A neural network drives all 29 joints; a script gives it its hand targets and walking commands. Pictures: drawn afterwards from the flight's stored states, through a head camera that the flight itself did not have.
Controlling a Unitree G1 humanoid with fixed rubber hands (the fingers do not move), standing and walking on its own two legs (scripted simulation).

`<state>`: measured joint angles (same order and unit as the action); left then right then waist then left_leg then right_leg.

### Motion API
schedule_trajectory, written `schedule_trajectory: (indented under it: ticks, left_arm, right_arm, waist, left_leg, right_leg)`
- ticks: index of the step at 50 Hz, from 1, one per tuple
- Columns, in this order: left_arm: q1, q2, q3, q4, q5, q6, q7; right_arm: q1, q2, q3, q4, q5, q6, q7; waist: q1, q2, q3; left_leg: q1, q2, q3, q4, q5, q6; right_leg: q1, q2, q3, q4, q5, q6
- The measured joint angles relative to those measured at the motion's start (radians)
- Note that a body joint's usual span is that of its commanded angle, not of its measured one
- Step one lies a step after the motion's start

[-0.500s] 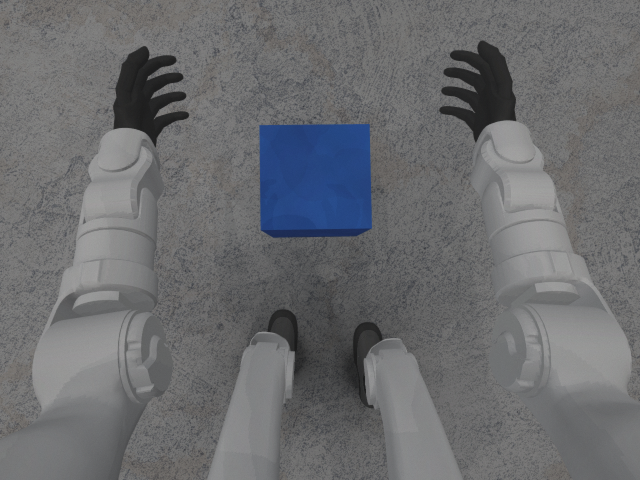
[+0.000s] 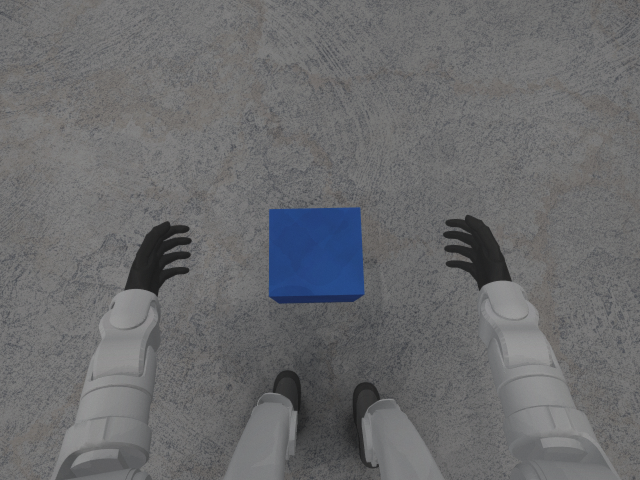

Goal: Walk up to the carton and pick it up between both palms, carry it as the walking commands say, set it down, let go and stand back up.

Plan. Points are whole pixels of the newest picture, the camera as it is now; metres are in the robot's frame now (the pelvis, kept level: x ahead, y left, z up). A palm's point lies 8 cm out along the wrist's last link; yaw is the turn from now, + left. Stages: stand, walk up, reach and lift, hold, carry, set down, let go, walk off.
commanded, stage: let go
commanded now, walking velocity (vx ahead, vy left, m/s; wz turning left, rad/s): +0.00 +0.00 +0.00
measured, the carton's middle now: (315, 260) +0.46 +0.02 -0.60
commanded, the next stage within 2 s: stand in 0.92 s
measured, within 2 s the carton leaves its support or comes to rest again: neither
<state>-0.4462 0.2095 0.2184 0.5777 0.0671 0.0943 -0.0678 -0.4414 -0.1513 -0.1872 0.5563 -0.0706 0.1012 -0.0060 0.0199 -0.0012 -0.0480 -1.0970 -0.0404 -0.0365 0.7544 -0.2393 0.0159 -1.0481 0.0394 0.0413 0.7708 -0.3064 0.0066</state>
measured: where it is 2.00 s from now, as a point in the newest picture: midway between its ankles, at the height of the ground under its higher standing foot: (327, 432)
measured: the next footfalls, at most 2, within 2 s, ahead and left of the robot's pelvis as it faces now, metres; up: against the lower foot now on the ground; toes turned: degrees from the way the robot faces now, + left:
none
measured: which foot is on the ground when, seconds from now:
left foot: down 0.00-1.00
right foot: down 0.00-1.00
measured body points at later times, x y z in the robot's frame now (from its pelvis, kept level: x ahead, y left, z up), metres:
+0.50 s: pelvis +0.04 -0.01 +0.05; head +0.09 -0.02 +0.50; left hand +0.21 +0.22 -0.03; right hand +0.22 -0.25 -0.03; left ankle +0.04 +0.10 -0.69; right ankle +0.00 -0.12 -0.69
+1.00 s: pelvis +0.04 -0.01 +0.05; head +0.04 +0.00 +0.50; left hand +0.20 +0.25 -0.04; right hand +0.20 -0.26 -0.03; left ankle +0.04 +0.10 -0.69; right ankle +0.00 -0.12 -0.69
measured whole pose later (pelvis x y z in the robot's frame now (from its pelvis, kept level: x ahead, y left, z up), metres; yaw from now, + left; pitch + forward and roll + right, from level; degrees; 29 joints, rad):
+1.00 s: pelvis +0.04 -0.01 +0.05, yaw +0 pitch -2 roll +0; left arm 0.22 0.25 0.04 0.51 0.04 0.11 0.00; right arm 0.21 -0.25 -0.02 0.56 -0.03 0.08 0.01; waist 0.01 -0.01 0.04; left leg -0.18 -0.03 -0.04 0.49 -0.27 0.01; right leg -0.12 0.03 0.05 0.48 -0.31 -0.01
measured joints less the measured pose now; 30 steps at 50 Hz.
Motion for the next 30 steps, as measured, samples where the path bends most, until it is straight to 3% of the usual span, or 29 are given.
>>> schedule_trajectory:
  ticks: [8, 17, 23, 30]
  left_arm:
    - [0.237, -0.013, -0.067, 0.005, -0.034, -0.061, 0.002]
    - [0.532, -0.032, -0.133, -0.087, -0.044, -0.095, 0.014]
    - [0.668, -0.005, -0.158, -0.139, -0.062, -0.074, 0.004]
    - [0.682, 0.015, -0.17, -0.148, -0.067, -0.007, -0.01]
  right_arm:
    - [0.218, -0.023, 0.043, 0.03, 0.035, -0.065, 0.029]
    - [0.502, -0.035, 0.103, -0.038, 0.059, -0.102, 0.045]
    - [0.643, -0.045, 0.131, -0.1, 0.064, -0.083, 0.055]
    - [0.667, -0.058, 0.149, -0.128, 0.067, -0.013, 0.069]
  waist:
    - [-0.005, -0.002, -0.001]
    - [-0.009, -0.003, 0.06]
    - [-0.014, -0.002, 0.097]
    - [-0.024, -0.005, 0.135]
  left_leg:
    - [0.282, 0.002, -0.005, -0.107, -0.003, -0.004]
    - [0.625, 0.01, 0.003, -0.25, 0.008, -0.007]
    - [0.821, 0.012, -0.002, -0.328, 0.017, -0.011]
    - [0.944, 0.013, -0.005, -0.33, 0.002, -0.013]
  right_leg:
    - [0.284, -0.003, 0.0, -0.111, 0.001, -0.009]
    - [0.621, -0.001, 0.015, -0.254, 0.019, -0.018]
    - [0.818, -0.002, 0.013, -0.333, 0.029, -0.025]
    - [0.944, 0.0, 0.011, -0.341, 0.016, -0.03]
